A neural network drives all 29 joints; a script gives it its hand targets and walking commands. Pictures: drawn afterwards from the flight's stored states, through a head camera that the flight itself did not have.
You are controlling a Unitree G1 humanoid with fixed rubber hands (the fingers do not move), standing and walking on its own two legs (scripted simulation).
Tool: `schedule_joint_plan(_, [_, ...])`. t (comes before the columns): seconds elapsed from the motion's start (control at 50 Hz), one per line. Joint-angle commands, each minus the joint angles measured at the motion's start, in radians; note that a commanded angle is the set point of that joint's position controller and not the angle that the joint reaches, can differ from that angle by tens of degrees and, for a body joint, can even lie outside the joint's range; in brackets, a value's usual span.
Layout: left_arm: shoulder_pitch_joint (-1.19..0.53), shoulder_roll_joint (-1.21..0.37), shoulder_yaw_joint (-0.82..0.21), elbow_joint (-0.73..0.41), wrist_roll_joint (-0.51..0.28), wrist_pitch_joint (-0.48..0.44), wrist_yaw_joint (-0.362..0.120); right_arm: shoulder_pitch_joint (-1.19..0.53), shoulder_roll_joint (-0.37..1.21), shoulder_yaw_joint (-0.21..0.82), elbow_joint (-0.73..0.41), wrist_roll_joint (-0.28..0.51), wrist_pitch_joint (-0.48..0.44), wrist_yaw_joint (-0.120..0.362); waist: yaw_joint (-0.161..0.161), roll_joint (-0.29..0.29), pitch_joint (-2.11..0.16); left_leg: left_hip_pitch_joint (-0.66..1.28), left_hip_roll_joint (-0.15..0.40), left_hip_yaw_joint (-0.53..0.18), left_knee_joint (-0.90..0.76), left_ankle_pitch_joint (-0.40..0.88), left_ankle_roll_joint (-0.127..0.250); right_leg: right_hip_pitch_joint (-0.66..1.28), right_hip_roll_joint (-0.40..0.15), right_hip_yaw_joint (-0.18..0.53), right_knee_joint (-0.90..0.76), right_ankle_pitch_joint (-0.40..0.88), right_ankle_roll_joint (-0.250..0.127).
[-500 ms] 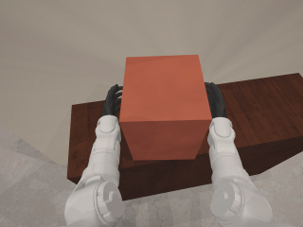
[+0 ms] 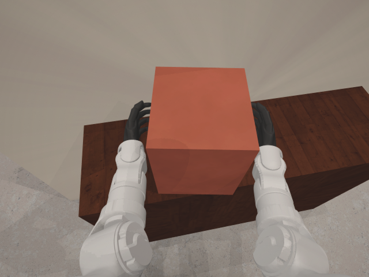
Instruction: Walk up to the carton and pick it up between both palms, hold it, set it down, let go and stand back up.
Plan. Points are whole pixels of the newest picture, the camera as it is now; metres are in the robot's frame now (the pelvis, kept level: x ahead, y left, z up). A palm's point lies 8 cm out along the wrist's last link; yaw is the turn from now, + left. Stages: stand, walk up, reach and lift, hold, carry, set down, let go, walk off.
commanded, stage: set down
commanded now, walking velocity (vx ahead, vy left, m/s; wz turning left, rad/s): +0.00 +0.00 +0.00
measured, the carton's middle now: (197, 136) +0.43 -0.04 -0.01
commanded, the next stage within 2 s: none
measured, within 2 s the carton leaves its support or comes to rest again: neither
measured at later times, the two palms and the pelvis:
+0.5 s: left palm (134, 136) +0.42 +0.11 +0.02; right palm (264, 138) +0.39 -0.18 +0.03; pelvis +0.00 +0.00 +0.00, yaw -1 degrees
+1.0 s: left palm (112, 131) +0.44 +0.17 +0.01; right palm (274, 127) +0.43 -0.22 +0.02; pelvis -0.02 -0.01 -0.03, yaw -1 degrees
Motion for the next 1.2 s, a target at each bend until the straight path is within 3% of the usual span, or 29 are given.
schedule_joint_plan(0.0, [-0.415, -0.284, -0.16, 0.009, 0.033, -0.028, -0.054, -0.459, 0.338, 0.248, 0.049, -0.064, -0.017, 0.113, 0.032, -0.016, -0.498, 0.214, 0.026, -0.043, 0.02, 0.268, 0.012, 0.223, -0.032, -0.002, 0.038, 0.339, 0.079])
schedule_joint_plan(0.06, [-0.399, -0.278, -0.152, -0.008, 0.044, -0.023, -0.062, -0.419, 0.328, 0.24, 0.064, -0.052, -0.002, 0.11, 0.021, 0.008, -0.461, 0.2, 0.027, -0.032, 0.013, 0.251, 0.01, 0.251, -0.036, 0.001, 0.041, 0.353, 0.073])
schedule_joint_plan(0.1, [-0.371, -0.262, -0.14, 0.012, 0.048, -0.015, -0.065, -0.397, 0.313, 0.246, 0.063, -0.053, 0.01, 0.107, 0.032, -0.013, -0.435, 0.181, 0.023, -0.038, 0.009, 0.229, 0.018, 0.273, -0.037, 0.01, 0.04, 0.339, 0.079])
schedule_joint_plan(0.16, [-0.405, -0.245, -0.134, -0.018, 0.038, -0.031, -0.066, -0.413, 0.337, 0.248, 0.034, -0.049, 0.013, 0.101, 0.025, -0.03, -0.472, 0.129, 0.015, -0.036, 0.0, 0.207, 0.036, 0.293, -0.046, 0.019, 0.057, 0.379, 0.09])
schedule_joint_plan(0.26, [-0.395, -0.279, -0.138, 0.012, 0.064, -0.047, -0.065, -0.395, 0.356, 0.239, 0.052, -0.072, 0.005, 0.106, 0.025, 0.024, -0.485, 0.161, 0.018, -0.039, 0.016, 0.237, 0.018, 0.238, -0.046, 0.013, 0.056, 0.357, 0.082])
schedule_joint_plan(0.34, [-0.382, -0.171, -0.115, 0.025, 0.046, -0.057, -0.041, -0.372, 0.235, 0.214, 0.086, -0.054, -0.002, 0.08, 0.02, 0.004, -0.473, 0.195, 0.023, -0.041, 0.042, 0.29, 0.006, 0.206, -0.032, 0.007, 0.052, 0.369, 0.076])
schedule_joint_plan(0.38, [-0.373, -0.054, -0.098, 0.008, 0.028, -0.061, -0.007, -0.373, 0.1, 0.202, 0.07, -0.012, -0.001, 0.054, 0.037, 0.005, -0.501, 0.19, 0.02, -0.039, 0.045, 0.281, 0.01, 0.207, -0.029, 0.017, 0.054, 0.357, 0.069])
schedule_joint_plan(0.4, [-0.406, -0.006, -0.115, 0.02, 0.006, -0.062, 0.01, -0.387, 0.061, 0.201, 0.084, 0.018, 0.006, 0.036, 0.027, 0.019, -0.502, 0.168, 0.017, -0.038, 0.046, 0.26, 0.008, 0.191, -0.031, 0.026, 0.055, 0.331, 0.068])
schedule_joint_plan(0.46, [-0.478, 0.121, -0.22, 0.02, -0.132, -0.092, 0.081, -0.43, -0.092, 0.285, 0.123, 0.177, 0.014, -0.023, 0.022, 0.058, -0.616, 0.137, 0.021, -0.044, 0.091, 0.293, -0.002, 0.11, -0.013, 0.045, 0.08, 0.338, 0.053])
schedule_joint_plan(0.56, [-0.549, 0.258, -0.337, 0.249, -0.346, -0.137, 0.124, -0.532, -0.246, 0.467, 0.235, 0.421, 0.015, -0.08, 0.032, 0.033, -0.759, 0.005, 0.029, -0.07, 0.167, 0.251, -0.012, 0.091, -0.009, 0.081, 0.141, 0.376, 0.034])
schedule_joint_plan(0.62, [-0.639, 0.317, -0.405, 0.319, -0.447, -0.183, 0.134, -0.611, -0.293, 0.52, 0.276, 0.495, 0.008, -0.102, 0.025, 0.025, -0.837, -0.04, 0.022, -0.081, 0.219, 0.269, -0.035, 0.038, -0.002, 0.078, 0.188, 0.393, 0.033])
schedule_joint_plan(0.68, [-0.639, 0.374, -0.437, 0.4, -0.499, -0.209, 0.123, -0.627, -0.385, 0.568, 0.322, 0.568, -0.016, -0.111, 0.027, 0.042, -0.906, -0.023, 0.021, -0.087, 0.283, 0.385, -0.069, 0.035, 0.005, 0.071, 0.217, 0.508, 0.038])
schedule_joint_plan(0.76, [-0.663, 0.434, -0.503, 0.526, -0.589, -0.246, 0.092, -0.676, -0.471, 0.619, 0.392, 0.648, -0.059, -0.123, 0.009, 0.044, -0.903, -0.052, 0.013, -0.103, 0.315, 0.407, -0.08, 0.031, 0.006, 0.068, 0.261, 0.564, 0.043])
schedule_joint_plan(0.8, [-0.688, 0.436, -0.542, 0.519, -0.637, -0.272, 0.08, -0.684, -0.492, 0.636, 0.409, 0.678, -0.08, -0.12, -0.013, 0.044, -0.96, -0.058, 0.011, -0.101, 0.338, 0.441, -0.093, 0.029, 0.007, 0.064, 0.276, 0.6, 0.049])
schedule_joint_plan(0.82, [-0.697, 0.451, -0.55, 0.539, -0.642, -0.28, 0.073, -0.702, -0.49, 0.654, 0.409, 0.692, -0.081, -0.112, 0.001, 0.035, -0.952, -0.082, 0.006, -0.096, 0.336, 0.418, -0.088, 0.002, 0.003, 0.063, 0.277, 0.575, 0.05])
schedule_joint_plan(0.9, [-0.759, 0.485, -0.64, 0.514, -0.733, -0.292, 0.055, -0.742, -0.535, 0.7, 0.397, 0.765, -0.067, -0.093, -0.024, 0.045, -1.016, -0.126, 0.005, -0.101, 0.337, 0.371, -0.09, 0.007, 0.002, 0.069, 0.308, 0.569, 0.063])
schedule_joint_plan(0.92, [-0.76, 0.5, -0.651, 0.497, -0.752, -0.288, 0.052, -0.744, -0.55, 0.719, 0.399, 0.789, -0.059, -0.085, -0.017, 0.043, -1.01, -0.119, 0.001, -0.11, 0.338, 0.384, -0.094, -0.006, 0.001, 0.058, 0.317, 0.573, 0.061])
schedule_joint_plan(0.98, [-0.803, 0.485, -0.711, 0.443, -0.795, -0.265, 0.044, -0.764, -0.581, 0.74, 0.426, 0.832, -0.046, -0.066, -0.037, 0.072, -1.026, -0.052, 0.004, -0.107, 0.358, 0.389, -0.105, -0.104, 0.011, 0.039, 0.3, 0.489, 0.054])
schedule_joint_plan(1.0, [-0.791, 0.506, -0.71, 0.439, -0.798, -0.258, 0.04, -0.759, -0.585, 0.764, 0.399, 0.849, -0.039, -0.06, -0.018, 0.093, -1.021, -0.042, -0.001, -0.103, 0.367, 0.39, -0.104, -0.123, 0.009, 0.046, 0.293, 0.486, 0.055])
schedule_joint_plan(1.02, [-0.804, 0.494, -0.72, 0.423, -0.814, -0.252, 0.036, -0.781, -0.584, 0.776, 0.383, 0.866, -0.029, -0.052, -0.013, 0.07, -1.05, -0.058, 0.001, -0.109, 0.367, 0.417, -0.098, -0.096, 0.011, 0.047, 0.304, 0.509, 0.056])
schedule_joint_plan(1.08, [-0.77, 0.523, -0.695, 0.42, -0.795, -0.222, 0.019, -0.786, -0.578, 0.81, 0.34, 0.896, 0.002, -0.046, 0.0, 0.008, -1.043, -0.222, -0.015, -0.096, 0.33, 0.33, -0.065, 0.076, -0.012, 0.085, 0.328, 0.587, 0.074])
schedule_joint_plan(1.12, [-0.813, 0.549, -0.701, 0.404, -0.807, -0.198, 0.013, -0.832, -0.58, 0.808, 0.303, 0.912, 0.029, -0.045, 0.008, -0.016, -1.022, -0.299, -0.025, -0.087, 0.282, 0.22, -0.044, 0.15, -0.018, 0.097, 0.326, 0.533, 0.085])
schedule_joint_plan(1.14, [-0.831, 0.553, -0.705, 0.356, -0.81, -0.184, 0.017, -0.834, -0.6, 0.804, 0.271, 0.914, 0.039, -0.044, 0.011, 0.017, -1.044, -0.286, -0.025, -0.085, 0.282, 0.227, -0.05, 0.152, -0.021, 0.098, 0.323, 0.525, 0.093])
schedule_joint_plan(1.16, [-0.834, 0.555, -0.708, 0.362, -0.81, -0.162, 0.021, -0.834, -0.6, 0.799, 0.288, 0.914, 0.054, -0.046, 0.0, 0.019, -1.029, -0.247, -0.025, -0.096, 0.267, 0.217, -0.046, 0.124, -0.022, 0.091, 0.304, 0.494, 0.089])
schedule_joint_plan(1.18, [-0.838, 0.566, -0.699, 0.392, -0.806, -0.139, 0.02, -0.857, -0.609, 0.794, 0.277, 0.913, 0.075, -0.044, 0.012, 0.007, -1.01, -0.235, -0.02, -0.099, 0.263, 0.184, -0.04, 0.1, -0.02, 0.093, 0.297, 0.455, 0.081])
